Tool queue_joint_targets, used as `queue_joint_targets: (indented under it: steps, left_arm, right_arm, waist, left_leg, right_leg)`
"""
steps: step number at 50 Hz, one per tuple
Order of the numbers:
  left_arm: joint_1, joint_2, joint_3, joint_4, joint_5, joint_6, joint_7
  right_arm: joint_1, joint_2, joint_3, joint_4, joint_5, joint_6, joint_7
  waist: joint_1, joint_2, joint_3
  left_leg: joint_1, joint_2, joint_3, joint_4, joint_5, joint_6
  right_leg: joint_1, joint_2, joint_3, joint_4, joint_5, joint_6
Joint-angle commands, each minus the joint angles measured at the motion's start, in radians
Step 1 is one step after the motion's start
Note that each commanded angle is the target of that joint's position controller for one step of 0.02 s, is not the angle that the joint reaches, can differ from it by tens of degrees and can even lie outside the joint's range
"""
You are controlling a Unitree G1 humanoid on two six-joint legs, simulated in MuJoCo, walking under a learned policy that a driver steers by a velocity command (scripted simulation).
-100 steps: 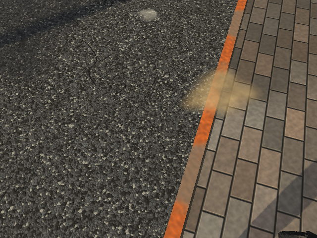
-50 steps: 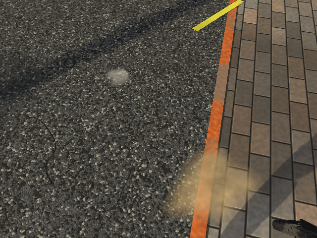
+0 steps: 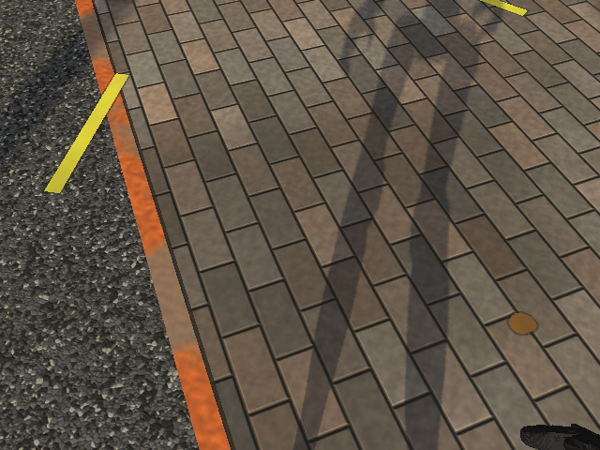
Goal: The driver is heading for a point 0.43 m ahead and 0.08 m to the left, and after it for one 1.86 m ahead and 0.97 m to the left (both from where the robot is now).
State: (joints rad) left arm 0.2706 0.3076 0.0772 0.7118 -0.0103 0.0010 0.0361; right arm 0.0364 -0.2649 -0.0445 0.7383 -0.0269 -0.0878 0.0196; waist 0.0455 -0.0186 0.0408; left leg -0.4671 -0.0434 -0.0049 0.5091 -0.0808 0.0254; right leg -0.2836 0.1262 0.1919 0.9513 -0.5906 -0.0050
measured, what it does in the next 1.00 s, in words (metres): walks ahead: right foot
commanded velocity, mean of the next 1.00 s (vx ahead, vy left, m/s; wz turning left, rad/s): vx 0.24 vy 0.00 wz -0.03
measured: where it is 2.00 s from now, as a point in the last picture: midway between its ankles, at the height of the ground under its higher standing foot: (284, 291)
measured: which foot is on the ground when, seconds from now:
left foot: down 0.00-1.00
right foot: up 0.00-0.22, down 0.24-0.60, up 0.62-1.00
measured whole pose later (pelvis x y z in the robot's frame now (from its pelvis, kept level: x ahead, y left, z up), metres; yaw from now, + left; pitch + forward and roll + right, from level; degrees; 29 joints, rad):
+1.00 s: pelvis +0.29 -0.04 +0.00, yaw +1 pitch +2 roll +1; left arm 0.00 0.25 0.03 0.65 -0.02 -0.10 -0.03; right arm 0.46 -0.28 -0.05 0.97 0.03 -0.05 0.00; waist -0.11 -0.01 0.02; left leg 0.08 0.01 -0.05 0.31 -0.42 -0.02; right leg -0.49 -0.02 0.01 0.50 -0.05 -0.02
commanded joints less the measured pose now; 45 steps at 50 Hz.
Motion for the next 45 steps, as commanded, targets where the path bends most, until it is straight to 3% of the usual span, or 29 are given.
queue_joint_targets:
  steps: [1, 2, 4, 5, 7, 10, 12, 13, 14, 15, 16, 18, 19, 21, 24, 26, 28, 29, 30, 31, 32, 33, 35, 37, 41, 45]
  left_arm:
    - [0.087, 0.150, 0.031, -0.035, -0.006, 0.028, 0.010]
    - [0.051, 0.143, 0.032, -0.041, 0.003, 0.046, 0.014]
    - [0.055, 0.080, 0.015, -0.037, 0.002, 0.060, 0.010]
    - [0.062, 0.051, 0.006, -0.028, 0.005, 0.055, 0.010]
    - [0.044, 0.032, -0.005, -0.017, 0.013, 0.043, 0.007]
    - [0.054, 0.043, -0.001, 0.010, 0.013, 0.037, -0.001]
    - [0.021, 0.055, -0.003, 0.002, 0.033, 0.036, -0.005]
    - [-0.002, 0.091, 0.000, -0.017, 0.041, 0.035, -0.002]
    - [-0.019, 0.124, 0.010, 0.009, 0.033, 0.033, -0.005]
    - [-0.043, 0.067, -0.003, -0.001, 0.033, 0.023, -0.010]
    - [-0.046, 0.041, -0.012, 0.006, 0.040, 0.013, -0.011]
    - [-0.048, 0.050, -0.011, 0.011, 0.034, -0.005, -0.011]
    - [-0.013, 0.053, -0.010, 0.023, 0.028, -0.010, -0.009]
    - [0.024, 0.078, -0.002, 0.032, 0.017, -0.010, -0.005]
    - [0.080, 0.120, 0.009, 0.036, 0.005, -0.023, -0.003]
    - [0.072, 0.126, 0.012, 0.041, -0.007, -0.037, -0.003]
    - [0.007, 0.104, 0.005, 0.027, -0.008, -0.042, -0.009]
    - [-0.041, 0.076, -0.002, 0.004, -0.008, -0.044, -0.010]
    - [-0.067, 0.032, -0.012, -0.027, -0.006, -0.056, -0.009]
    - [-0.064, 0.028, -0.013, -0.048, -0.002, -0.074, -0.004]
    - [-0.077, 0.068, -0.002, -0.053, -0.017, -0.089, -0.004]
    - [-0.064, 0.068, 0.000, -0.046, -0.029, -0.100, -0.010]
    - [-0.096, 0.048, -0.002, -0.044, -0.020, -0.105, -0.024]
    - [-0.114, 0.029, -0.002, -0.051, -0.008, -0.100, -0.040]
    - [-0.224, -0.032, -0.029, -0.088, -0.005, -0.094, -0.059]
    - [-0.297, 0.010, -0.022, -0.119, -0.016, -0.100, -0.067]
  right_arm:
    - [0.067, -0.095, -0.018, -0.051, 0.012, 0.019, 0.001]
    - [0.026, -0.074, -0.007, -0.053, 0.010, 0.030, 0.001]
    - [-0.019, -0.088, -0.007, -0.038, -0.001, 0.045, -0.001]
    - [-0.024, -0.094, -0.010, -0.031, -0.003, 0.048, -0.002]
    - [0.004, -0.112, -0.016, -0.015, 0.005, 0.052, -0.008]
    - [0.008, -0.123, -0.014, -0.001, 0.021, 0.061, -0.014]
    - [0.036, -0.089, 0.001, 0.017, 0.023, 0.062, -0.012]
    - [0.047, -0.076, 0.007, 0.022, 0.011, 0.057, -0.007]
    - [0.064, -0.068, 0.004, 0.020, 0.009, 0.056, -0.005]
    - [0.038, -0.079, 0.005, 0.028, 0.001, 0.055, -0.006]
    - [0.039, -0.074, 0.004, 0.033, 0.005, 0.056, -0.007]
    - [0.062, -0.077, 0.004, 0.056, 0.010, 0.060, -0.014]
    - [0.075, -0.075, 0.004, 0.068, 0.011, 0.061, -0.016]
    - [0.072, -0.081, -0.001, 0.077, 0.024, 0.061, -0.018]
    - [0.038, -0.066, -0.003, 0.069, 0.043, 0.030, -0.008]
    - [0.044, -0.071, -0.007, 0.070, 0.050, 0.000, 0.004]
    - [0.145, -0.079, -0.014, 0.117, 0.054, -0.017, 0.015]
    - [0.217, -0.111, -0.026, 0.150, 0.052, -0.019, 0.017]
    - [0.289, -0.178, -0.046, 0.176, 0.051, -0.020, 0.016]
    - [0.392, -0.247, -0.066, 0.192, 0.048, -0.016, 0.019]
    - [0.414, -0.212, -0.053, 0.193, 0.038, -0.018, 0.016]
    - [0.381, -0.183, -0.044, 0.183, 0.036, -0.022, 0.012]
    - [0.330, -0.138, -0.028, 0.165, 0.035, -0.019, 0.005]
    - [0.320, -0.107, -0.013, 0.166, 0.033, -0.005, 0.000]
    - [0.317, -0.167, -0.021, 0.163, 0.036, 0.012, -0.024]
    - [0.363, -0.194, -0.030, 0.179, 0.054, 0.015, -0.028]
  waist:
    - [-0.043, 0.094, -0.233]
    - [-0.036, 0.088, -0.167]
    - [-0.005, 0.154, -0.103]
    - [-0.005, 0.176, -0.104]
    - [-0.027, 0.180, -0.137]
    - [-0.014, 0.153, -0.159]
    - [-0.014, 0.117, -0.128]
    - [-0.033, 0.056, -0.109]
    - [-0.082, -0.088, -0.070]
    - [-0.061, -0.081, -0.049]
    - [-0.065, -0.082, -0.040]
    - [-0.067, -0.058, -0.025]
    - [-0.058, -0.045, -0.048]
    - [-0.042, -0.058, -0.021]
    - [-0.014, -0.145, 0.058]
    - [-0.029, -0.160, 0.090]
    - [-0.091, -0.138, 0.049]
    - [-0.121, -0.086, 0.030]
    - [-0.131, 0.085, 0.011]
    - [-0.169, 0.283, -0.040]
    - [-0.173, 0.255, -0.031]
    - [-0.142, 0.162, -0.017]
    - [-0.119, 0.083, 0.004]
    - [-0.104, 0.109, 0.007]
    - [-0.118, 0.093, 0.026]
    - [-0.122, 0.116, 0.051]
  left_leg:
    - [0.457, 0.363, -0.442, -0.135, 0.178, 0.220]
    - [0.348, 0.326, -0.387, -0.171, 0.066, 0.201]
    - [0.187, 0.237, -0.266, -0.236, -0.047, 0.161]
    - [0.167, 0.212, -0.221, -0.240, -0.022, 0.158]
    - [0.198, 0.218, -0.203, -0.223, 0.031, 0.176]
    - [0.192, 0.228, -0.202, -0.204, -0.088, 0.168]
    - [0.110, 0.193, -0.183, -0.206, -0.277, 0.090]
    - [0.074, 0.156, -0.145, -0.163, -0.346, 0.040]
    - [0.139, 0.075, -0.044, -0.139, -0.320, -0.003]
    - [0.207, 0.068, -0.033, -0.093, -0.249, -0.023]
    - [0.235, 0.069, -0.031, -0.078, -0.204, -0.018]
    - [0.234, 0.075, -0.037, -0.063, -0.141, 0.000]
    - [0.230, 0.065, -0.027, -0.054, -0.193, 0.006]
    - [0.167, 0.029, 0.012, 0.001, -0.365, 0.013]
    - [0.013, -0.001, 0.063, 0.155, -0.353, 0.019]
    - [-0.011, 0.034, 0.035, 0.154, -0.310, 0.052]
    - [0.171, 0.040, 0.027, 0.029, -0.248, 0.077]
    - [0.270, 0.063, -0.026, -0.021, -0.237, 0.089]
    - [0.398, 0.157, -0.221, -0.112, -0.286, 0.142]
    - [0.586, 0.327, -0.546, -0.240, -0.263, 0.253]
    - [0.653, 0.410, -0.669, -0.274, -0.195, 0.301]
    - [0.665, 0.404, -0.611, -0.250, -0.159, 0.283]
    - [0.626, 0.352, -0.442, -0.265, -0.081, 0.233]
    - [0.551, 0.291, -0.309, -0.307, 0.007, 0.193]
    - [0.417, 0.234, -0.149, -0.359, 0.079, 0.175]
    - [0.347, 0.261, -0.168, -0.364, 0.049, 0.165]
  right_leg:
    - [-0.281, -0.089, -0.006, 0.298, -0.006, 0.070]
    - [-0.259, -0.110, -0.018, 0.249, 0.026, 0.079]
    - [-0.129, -0.137, -0.079, 0.055, 0.077, 0.081]
    - [-0.077, -0.135, -0.113, -0.036, 0.081, 0.081]
    - [-0.013, -0.142, -0.133, -0.179, 0.127, 0.074]
    - [0.104, -0.136, -0.159, -0.393, 0.337, 0.044]
    - [0.187, -0.166, -0.122, -0.501, 0.437, 0.001]
    - [0.190, -0.244, -0.040, -0.533, 0.442, -0.035]
    - [0.041, -0.233, -0.034, -0.530, 0.246, -0.069]
    - [-0.027, -0.213, -0.043, -0.564, 0.154, -0.063]
    - [-0.055, -0.210, -0.047, -0.577, 0.145, -0.043]
    - [-0.042, -0.197, -0.062, -0.555, 0.254, -0.018]
    - [-0.018, -0.188, -0.071, -0.547, 0.216, -0.020]
    - [-0.020, -0.192, -0.046, -0.560, 0.040, -0.059]
    - [0.031, -0.326, 0.165, -0.685, -0.121, -0.158]
    - [0.059, -0.384, 0.236, -0.689, -0.012, -0.196]
    - [0.011, -0.335, 0.145, -0.626, 0.144, -0.154]
    - [-0.043, -0.271, 0.052, -0.543, 0.220, -0.110]
    - [-0.162, -0.148, -0.105, -0.321, 0.301, -0.043]
    - [-0.352, -0.076, -0.176, -0.052, 0.218, 0.010]
    - [-0.509, -0.088, -0.108, 0.152, 0.021, 0.010]
    - [-0.568, -0.134, -0.076, 0.239, 0.059, -0.013]
    - [-0.605, -0.205, -0.103, 0.212, 0.205, -0.037]
    - [-0.526, -0.231, -0.139, 0.102, 0.294, -0.026]
    - [-0.376, -0.199, -0.209, -0.209, 0.455, 0.017]
    - [-0.231, -0.162, -0.196, -0.372, 0.584, 0.022]
Velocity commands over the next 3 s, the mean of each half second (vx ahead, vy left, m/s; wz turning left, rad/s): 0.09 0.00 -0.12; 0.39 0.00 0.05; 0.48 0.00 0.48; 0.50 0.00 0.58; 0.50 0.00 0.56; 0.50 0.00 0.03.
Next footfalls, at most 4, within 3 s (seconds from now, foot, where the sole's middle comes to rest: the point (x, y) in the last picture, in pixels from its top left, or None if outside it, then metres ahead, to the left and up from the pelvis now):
0.24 right None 0.08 -0.14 -0.76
1.02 right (402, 448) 0.47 -0.17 -0.76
1.54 left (262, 343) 0.69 0.15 -0.76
2.04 right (287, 226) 1.05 0.11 -0.76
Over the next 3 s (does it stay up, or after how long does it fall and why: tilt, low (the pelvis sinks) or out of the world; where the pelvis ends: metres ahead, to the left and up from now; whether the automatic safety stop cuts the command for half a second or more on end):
stays up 1.18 0.50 0.01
